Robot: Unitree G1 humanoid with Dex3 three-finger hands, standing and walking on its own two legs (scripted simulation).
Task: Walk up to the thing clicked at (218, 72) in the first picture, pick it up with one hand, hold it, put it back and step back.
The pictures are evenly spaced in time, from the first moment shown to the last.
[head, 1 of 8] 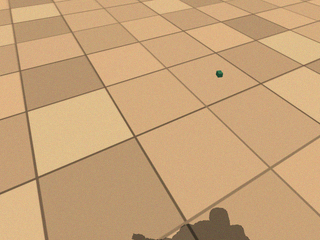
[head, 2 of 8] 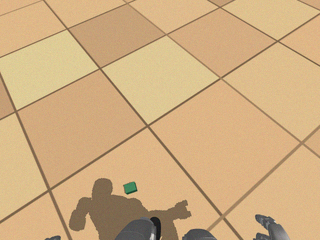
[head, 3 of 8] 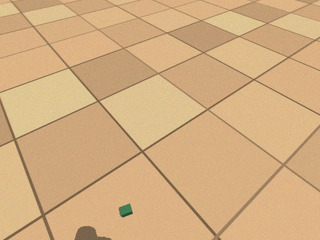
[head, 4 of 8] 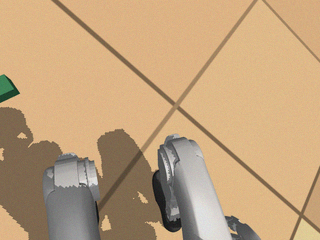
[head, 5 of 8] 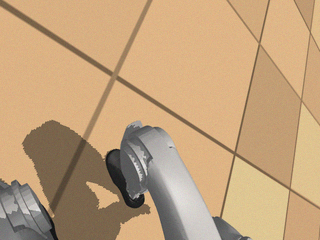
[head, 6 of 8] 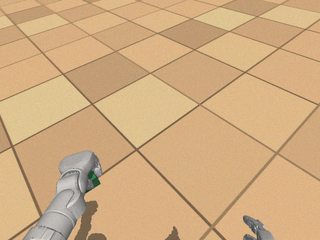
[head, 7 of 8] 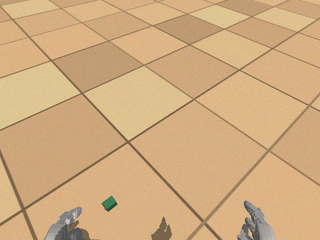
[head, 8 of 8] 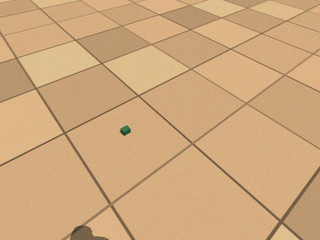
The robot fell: no
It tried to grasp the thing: yes
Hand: left
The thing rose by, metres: 0.68
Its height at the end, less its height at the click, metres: +0.00
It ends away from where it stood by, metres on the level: 0.02
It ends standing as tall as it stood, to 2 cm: yes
